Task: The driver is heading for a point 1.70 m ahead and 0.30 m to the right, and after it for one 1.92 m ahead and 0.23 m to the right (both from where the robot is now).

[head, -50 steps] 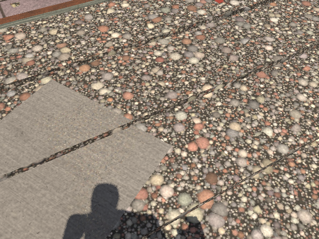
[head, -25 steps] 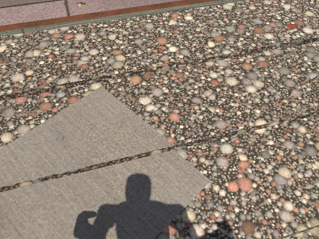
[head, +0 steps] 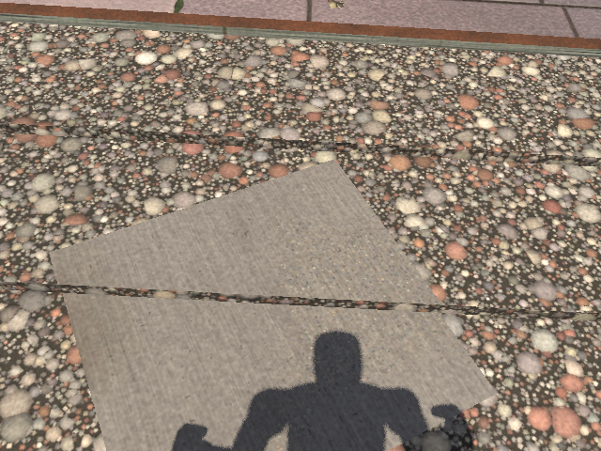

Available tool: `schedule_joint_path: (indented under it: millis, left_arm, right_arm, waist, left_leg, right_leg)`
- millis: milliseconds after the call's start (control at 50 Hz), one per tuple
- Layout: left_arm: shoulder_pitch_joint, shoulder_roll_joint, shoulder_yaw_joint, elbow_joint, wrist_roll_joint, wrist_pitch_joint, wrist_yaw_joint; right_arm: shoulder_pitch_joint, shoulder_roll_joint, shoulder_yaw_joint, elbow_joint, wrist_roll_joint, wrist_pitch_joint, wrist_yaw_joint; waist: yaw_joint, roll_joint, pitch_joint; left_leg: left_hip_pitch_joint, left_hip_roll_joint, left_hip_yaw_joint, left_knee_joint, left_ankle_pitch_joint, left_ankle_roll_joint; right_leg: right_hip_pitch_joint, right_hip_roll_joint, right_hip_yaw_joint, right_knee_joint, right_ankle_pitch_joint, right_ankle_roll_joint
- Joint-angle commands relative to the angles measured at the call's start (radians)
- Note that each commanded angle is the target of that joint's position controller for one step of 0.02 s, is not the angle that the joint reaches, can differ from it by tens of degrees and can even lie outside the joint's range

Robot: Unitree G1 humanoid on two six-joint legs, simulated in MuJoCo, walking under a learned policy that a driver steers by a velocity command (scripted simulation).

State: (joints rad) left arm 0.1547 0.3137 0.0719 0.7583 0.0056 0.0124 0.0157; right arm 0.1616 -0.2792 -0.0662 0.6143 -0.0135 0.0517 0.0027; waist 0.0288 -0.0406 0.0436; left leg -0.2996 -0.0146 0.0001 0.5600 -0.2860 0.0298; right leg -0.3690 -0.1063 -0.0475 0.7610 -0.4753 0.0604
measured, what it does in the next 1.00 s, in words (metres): walks ahead: right foot, then right foot 0.04 m higher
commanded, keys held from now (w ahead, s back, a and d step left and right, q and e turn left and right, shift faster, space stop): no key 0.28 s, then w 0.72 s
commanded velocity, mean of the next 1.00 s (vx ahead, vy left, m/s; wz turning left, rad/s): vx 0.25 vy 0.00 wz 0.06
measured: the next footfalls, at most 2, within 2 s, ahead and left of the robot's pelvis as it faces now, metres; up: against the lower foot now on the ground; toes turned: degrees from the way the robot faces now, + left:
right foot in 0.30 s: +0.03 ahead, -0.13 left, +0.00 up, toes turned +1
right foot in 0.92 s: +0.39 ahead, -0.13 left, +0.04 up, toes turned -2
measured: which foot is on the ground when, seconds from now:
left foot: down 0.00-0.94, up 0.96-1.00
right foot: up 0.00-0.28, down 0.30-0.52, up 0.54-0.90, down 0.92-1.00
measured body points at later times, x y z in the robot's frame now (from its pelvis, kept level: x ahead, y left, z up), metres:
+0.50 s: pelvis +0.02 +0.01 +0.00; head +0.02 +0.01 +0.45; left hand +0.08 +0.29 -0.13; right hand +0.15 -0.24 -0.11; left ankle +0.01 +0.10 -0.73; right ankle -0.02 -0.13 -0.73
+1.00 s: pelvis +0.23 -0.03 +0.00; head +0.26 -0.03 +0.45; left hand +0.45 +0.20 -0.07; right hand +0.21 -0.29 -0.13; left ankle +0.04 +0.10 -0.67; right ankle +0.35 -0.13 -0.69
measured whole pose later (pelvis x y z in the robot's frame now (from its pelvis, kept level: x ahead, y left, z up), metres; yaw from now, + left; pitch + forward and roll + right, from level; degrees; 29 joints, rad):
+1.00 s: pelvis +0.23 -0.03 +0.00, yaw +2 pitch +2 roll -1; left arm 0.03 0.23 0.02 0.67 0.00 -0.09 -0.03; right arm 0.45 -0.24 -0.03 0.88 0.01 -0.05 -0.01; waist -0.05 0.01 0.04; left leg -0.10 0.02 -0.05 0.81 -0.44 0.01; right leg -0.59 0.00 -0.09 0.74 -0.18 -0.06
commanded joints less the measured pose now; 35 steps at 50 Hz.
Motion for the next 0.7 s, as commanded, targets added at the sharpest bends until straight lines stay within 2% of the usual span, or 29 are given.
schedule_joint_path:
  millis: [20, 40, 60, 120, 160, 200, 240, 260, 280, 300, 320, 340, 360, 380, 400, 420, 440, 460, 480, 500, 520, 540, 560, 580, 600, 620, 640, 660, 700]
  left_arm:
    - [-0.043, 0.117, 0.029, -0.078, -0.011, -0.005, 0.01]
    - [-0.02, 0.112, 0.032, -0.051, -0.007, 0.002, 0.017]
    - [-0.007, 0.114, 0.034, -0.043, 0.0, 0.009, 0.022]
    - [0.031, 0.072, 0.023, -0.023, -0.006, 0.007, 0.018]
    - [-0.002, 0.045, 0.009, -0.028, -0.005, 0.005, 0.016]
    - [-0.02, 0.046, 0.003, -0.033, -0.005, 0.005, 0.014]
    - [0.0, 0.051, 0.002, -0.022, -0.009, 0.003, 0.011]
    - [0.026, 0.044, -0.001, -0.009, -0.007, 0.0, 0.009]
    - [0.047, 0.044, -0.005, 0.003, 0.004, -0.004, 0.005]
    - [0.078, 0.071, -0.004, 0.014, 0.018, -0.006, 0.004]
    - [0.089, 0.125, 0.007, 0.018, 0.01, -0.005, 0.006]
    - [0.092, 0.139, 0.021, 0.038, -0.009, -0.006, 0.001]
    - [0.081, 0.108, 0.013, 0.026, -0.008, -0.014, -0.001]
    - [0.079, 0.093, 0.007, 0.026, 0.001, -0.024, 0.003]
    - [0.087, 0.094, 0.006, 0.025, 0.0, -0.036, 0.005]
    - [0.106, 0.106, 0.01, 0.031, -0.007, -0.046, 0.006]
    - [0.12, 0.119, 0.014, 0.035, -0.015, -0.05, 0.009]
    - [0.113, 0.123, 0.015, 0.031, -0.023, -0.051, 0.011]
    - [0.082, 0.119, 0.013, 0.019, -0.029, -0.05, 0.009]
    - [0.04, 0.106, 0.008, 0.003, -0.031, -0.049, 0.006]
    - [0.009, 0.073, -0.002, -0.012, -0.027, -0.053, 0.004]
    - [-0.022, 0.012, -0.018, -0.044, -0.025, -0.066, 0.004]
    - [-0.051, 0.038, -0.015, -0.086, -0.031, -0.086, 0.012]
    - [-0.051, 0.082, 0.002, -0.09, -0.046, -0.099, 0.012]
    - [-0.014, 0.076, 0.002, -0.075, -0.053, -0.107, 0.003]
    - [-0.001, 0.059, -0.002, -0.064, -0.046, -0.114, -0.005]
    - [-0.013, 0.051, -0.002, -0.063, -0.036, -0.117, -0.014]
    - [-0.025, 0.044, -0.001, -0.063, -0.03, -0.116, -0.024]
    - [-0.027, 0.008, -0.011, -0.063, -0.025, -0.108, -0.044]
  right_arm:
    - [0.017, -0.155, -0.033, -0.047, -0.021, -0.05, 0.001]
    - [-0.02, -0.148, -0.03, -0.045, -0.011, -0.056, 0.0]
    - [-0.049, -0.137, -0.024, -0.04, -0.002, -0.06, -0.003]
    - [-0.062, -0.085, -0.005, -0.021, -0.006, -0.064, -0.013]
    - [-0.057, -0.083, -0.004, -0.007, -0.004, -0.062, -0.015]
    - [-0.04, -0.095, -0.007, 0.012, -0.006, -0.057, -0.013]
    - [-0.045, -0.087, -0.001, 0.028, -0.003, -0.055, -0.011]
    - [-0.059, -0.076, 0.004, 0.036, 0.004, -0.054, -0.01]
    - [-0.045, -0.066, 0.008, 0.052, 0.01, -0.056, -0.008]
    - [-0.005, -0.052, 0.012, 0.071, 0.002, -0.062, -0.007]
    - [0.018, -0.064, 0.008, 0.074, -0.01, -0.065, 0.0]
    - [-0.015, -0.071, 0.003, 0.066, -0.004, -0.061, -0.005]
    - [-0.058, -0.086, 0.0, 0.06, 0.001, -0.061, -0.01]
    - [-0.063, -0.072, -0.003, 0.055, 0.012, -0.065, -0.014]
    - [-0.05, -0.056, -0.002, 0.059, 0.02, -0.071, -0.015]
    - [-0.038, -0.042, -0.003, 0.059, 0.022, -0.082, -0.011]
    - [-0.037, -0.03, -0.004, 0.059, 0.027, -0.094, -0.006]
    - [-0.027, -0.023, -0.004, 0.063, 0.032, -0.106, 0.0]
    - [0.005, -0.016, -0.005, 0.076, 0.037, -0.115, 0.006]
    - [0.061, -0.015, -0.008, 0.102, 0.038, -0.12, 0.01]
    - [0.132, -0.046, -0.022, 0.134, 0.034, -0.121, 0.01]
    - [0.227, -0.122, -0.046, 0.164, 0.025, -0.124, 0.009]
    - [0.308, -0.202, -0.066, 0.165, 0.022, -0.133, 0.022]
    - [0.303, -0.157, -0.049, 0.167, 0.014, -0.147, 0.021]
    - [0.282, -0.119, -0.035, 0.162, 0.017, -0.157, 0.018]
    - [0.26, -0.109, -0.031, 0.157, 0.018, -0.159, 0.016]
    - [0.234, -0.096, -0.023, 0.155, 0.017, -0.155, 0.014]
    - [0.224, -0.071, -0.014, 0.156, 0.013, -0.147, 0.012]
    - [0.254, -0.064, -0.009, 0.169, 0.016, -0.132, 0.005]
  waist:
    - [-0.041, 0.215, -0.118]
    - [-0.028, 0.191, -0.106]
    - [-0.018, 0.194, -0.09]
    - [-0.001, 0.187, -0.12]
    - [-0.022, 0.183, -0.117]
    - [-0.041, 0.183, -0.115]
    - [-0.035, 0.182, -0.107]
    - [-0.012, 0.169, -0.1]
    - [0.004, 0.141, -0.091]
    - [-0.005, 0.1, -0.124]
    - [-0.044, 0.019, -0.106]
    - [-0.032, -0.054, -0.072]
    - [-0.009, -0.058, -0.019]
    - [-0.013, -0.096, 0.008]
    - [-0.016, -0.143, 0.037]
    - [-0.018, -0.18, 0.052]
    - [-0.019, -0.191, 0.067]
    - [-0.028, -0.179, 0.076]
    - [-0.053, -0.165, 0.078]
    - [-0.087, -0.145, 0.068]
    - [-0.113, -0.089, 0.042]
    - [-0.128, 0.121, 0.013]
    - [-0.164, 0.3, -0.004]
    - [-0.141, 0.229, 0.019]
    - [-0.11, 0.166, 0.027]
    - [-0.093, 0.116, 0.014]
    - [-0.081, 0.091, 0.026]
    - [-0.074, 0.098, 0.025]
    - [-0.075, 0.13, 0.008]
  left_leg:
    - [0.153, 0.301, -0.308, -0.226, 0.427, 0.235]
    - [0.144, 0.261, -0.267, -0.229, 0.366, 0.194]
    - [0.116, 0.246, -0.242, -0.228, 0.406, 0.183]
    - [0.116, 0.208, -0.18, -0.217, 0.46, 0.18]
    - [0.133, 0.201, -0.179, -0.207, 0.428, 0.178]
    - [0.143, 0.216, -0.213, -0.202, 0.395, 0.195]
    - [0.133, 0.219, -0.243, -0.202, 0.334, 0.195]
    - [0.113, 0.204, -0.239, -0.196, 0.292, 0.177]
    - [0.078, 0.184, -0.229, -0.196, 0.243, 0.141]
    - [0.043, 0.144, -0.208, -0.191, 0.088, 0.093]
    - [-0.004, 0.078, -0.155, -0.178, -0.106, 0.06]
    - [-0.005, 0.004, -0.069, -0.138, -0.232, 0.034]
    - [-0.005, -0.015, -0.046, -0.069, -0.285, 0.027]
    - [-0.03, -0.022, -0.024, -0.009, -0.291, 0.03]
    - [-0.063, -0.033, 0.001, 0.046, -0.271, 0.029]
    - [-0.096, -0.044, 0.039, 0.114, -0.207, 0.023]
    - [-0.113, -0.03, 0.042, 0.143, -0.164, 0.032]
    - [-0.092, -0.014, 0.031, 0.128, -0.154, 0.048]
    - [-0.025, -0.01, 0.034, 0.05, -0.154, 0.066]
    - [0.1, -0.012, 0.031, -0.05, -0.123, 0.081]
    - [0.219, 0.019, -0.03, -0.102, -0.068, 0.09]
    - [0.332, 0.145, -0.288, -0.221, -0.212, 0.15]
    - [0.42, 0.34, -0.65, -0.369, -0.233, 0.275]
    - [0.45, 0.396, -0.721, -0.373, -0.177, 0.319]
    - [0.474, 0.372, -0.632, -0.35, -0.124, 0.297]
    - [0.477, 0.341, -0.539, -0.352, -0.093, 0.262]
    - [0.454, 0.315, -0.46, -0.366, -0.005, 0.233]
    - [0.421, 0.277, -0.377, -0.383, 0.09, 0.206]
    - [0.389, 0.235, -0.258, -0.404, 0.242, 0.196]
  right_leg:
    - [-0.184, 0.019, 0.078, 0.304, -0.113, 0.012]
    - [-0.182, 0.016, 0.084, 0.302, -0.057, 0.015]
    - [-0.161, 0.018, 0.087, 0.305, -0.002, 0.024]
    - [-0.082, 0.027, 0.079, 0.232, 0.081, 0.038]
    - [-0.036, 0.027, 0.072, 0.09, 0.079, 0.036]
    - [0.01, 0.037, 0.061, -0.012, 0.049, 0.031]
    - [0.066, 0.045, 0.055, -0.132, 0.088, 0.021]
    - [0.123, 0.051, 0.048, -0.247, 0.182, 0.009]
    - [0.202, 0.047, 0.057, -0.366, 0.341, -0.007]
    - [0.29, 0.012, 0.097, -0.362, 0.426, -0.029]
    - [0.29, -0.017, 0.1, -0.31, 0.383, -0.062]
    - [0.173, 0.005, 0.099, -0.317, 0.022, -0.113]
    - [0.085, 0.004, 0.136, -0.379, -0.156, -0.136]
    - [0.051, -0.024, 0.188, -0.431, -0.233, -0.149]
    - [0.051, -0.061, 0.254, -0.474, -0.275, -0.17]
    - [0.074, -0.125, 0.345, -0.519, -0.31, -0.204]
    - [0.08, -0.18, 0.416, -0.545, -0.314, -0.235]
    - [0.063, -0.196, 0.432, -0.55, -0.285, -0.245]
    - [0.032, -0.177, 0.392, -0.536, -0.237, -0.231]
    - [-0.027, -0.13, 0.319, -0.495, -0.172, -0.199]
    - [-0.09, -0.072, 0.235, -0.385, -0.057, -0.159]
    - [-0.223, 0.063, 0.058, -0.107, 0.062, -0.085]
    - [-0.384, 0.119, 0.035, 0.168, -0.008, -0.057]
    - [-0.511, 0.086, 0.113, 0.361, -0.083, -0.069]
    - [-0.563, 0.051, 0.138, 0.444, -0.022, -0.094]
    - [-0.584, 0.02, 0.133, 0.452, 0.066, -0.112]
    - [-0.583, -0.006, 0.13, 0.423, 0.136, -0.115]
    - [-0.545, -0.022, 0.116, 0.388, 0.187, -0.109]
    - [-0.496, -0.013, 0.059, 0.341, 0.25, -0.078]
Keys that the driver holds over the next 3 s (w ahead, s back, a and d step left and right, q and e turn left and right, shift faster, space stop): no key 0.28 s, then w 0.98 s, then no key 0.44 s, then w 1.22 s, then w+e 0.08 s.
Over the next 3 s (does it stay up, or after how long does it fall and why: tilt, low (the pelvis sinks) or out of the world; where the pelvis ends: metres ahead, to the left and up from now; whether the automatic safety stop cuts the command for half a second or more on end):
stays up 1.02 0.02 0.08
